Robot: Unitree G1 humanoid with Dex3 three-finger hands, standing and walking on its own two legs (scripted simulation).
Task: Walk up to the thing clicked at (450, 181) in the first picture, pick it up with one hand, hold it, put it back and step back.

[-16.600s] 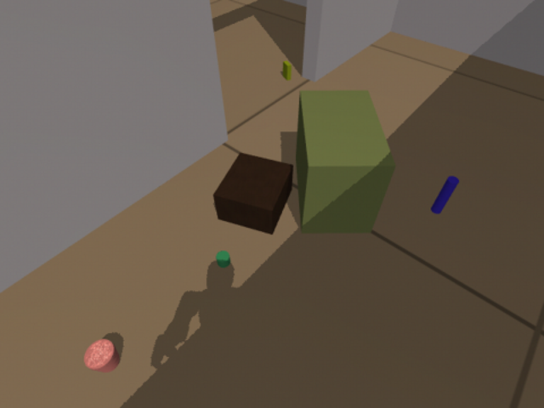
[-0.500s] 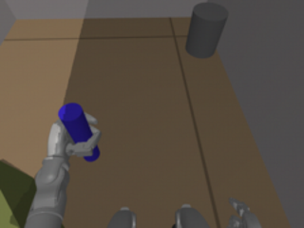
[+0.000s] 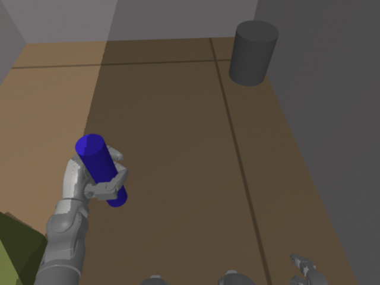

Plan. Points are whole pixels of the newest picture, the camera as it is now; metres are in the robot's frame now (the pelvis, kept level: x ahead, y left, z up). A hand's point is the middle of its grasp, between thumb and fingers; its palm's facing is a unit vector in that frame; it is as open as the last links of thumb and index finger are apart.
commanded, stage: hold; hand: left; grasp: from the side
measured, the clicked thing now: (105, 175) +0.33 +0.18 +0.04
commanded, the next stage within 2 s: none
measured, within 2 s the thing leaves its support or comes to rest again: neither
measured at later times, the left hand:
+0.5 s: hand (110, 170) +0.33 +0.17 +0.06, palm faces -0.01 -1.00 -0.01, open 6.2 cm
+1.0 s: hand (107, 168) +0.33 +0.17 +0.07, palm faces +0.00 -1.00 -0.01, open 6.2 cm
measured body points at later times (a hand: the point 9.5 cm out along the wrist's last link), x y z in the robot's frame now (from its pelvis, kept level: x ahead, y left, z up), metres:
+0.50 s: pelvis +0.00 +0.00 +0.01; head +0.05 +0.00 +0.46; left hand +0.33 +0.22 +0.07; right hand +0.14 -0.25 -0.09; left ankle +0.01 +0.12 -0.69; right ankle +0.03 -0.12 -0.69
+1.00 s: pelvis +0.01 +0.00 +0.02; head +0.04 +0.01 +0.47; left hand +0.33 +0.23 +0.07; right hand +0.13 -0.24 -0.09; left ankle +0.01 +0.12 -0.69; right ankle +0.03 -0.12 -0.69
